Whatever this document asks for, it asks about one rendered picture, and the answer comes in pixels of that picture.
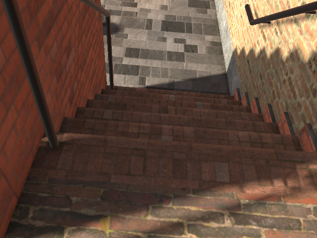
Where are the stairs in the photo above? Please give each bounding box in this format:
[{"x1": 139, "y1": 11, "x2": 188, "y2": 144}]
[{"x1": 59, "y1": 85, "x2": 303, "y2": 152}]

